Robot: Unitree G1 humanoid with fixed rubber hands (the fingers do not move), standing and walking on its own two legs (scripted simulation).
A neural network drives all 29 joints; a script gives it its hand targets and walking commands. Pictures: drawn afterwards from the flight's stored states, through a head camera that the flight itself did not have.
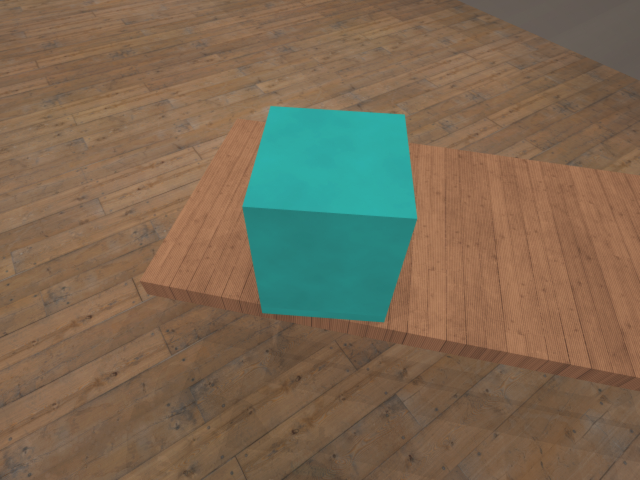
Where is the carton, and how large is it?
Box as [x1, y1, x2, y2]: [242, 106, 416, 321]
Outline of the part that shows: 270,106 242,206 262,312 383,321 416,220 404,114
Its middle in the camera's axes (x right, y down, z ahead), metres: +0.01 -0.03 +0.60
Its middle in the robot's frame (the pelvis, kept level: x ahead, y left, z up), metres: +0.48 -0.01 +0.03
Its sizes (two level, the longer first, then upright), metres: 0.210 0.200 0.250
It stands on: a table, 0.66 m high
